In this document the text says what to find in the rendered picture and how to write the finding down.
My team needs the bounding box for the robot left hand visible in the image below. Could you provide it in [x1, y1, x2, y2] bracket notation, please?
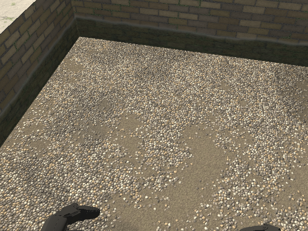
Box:
[40, 202, 100, 231]

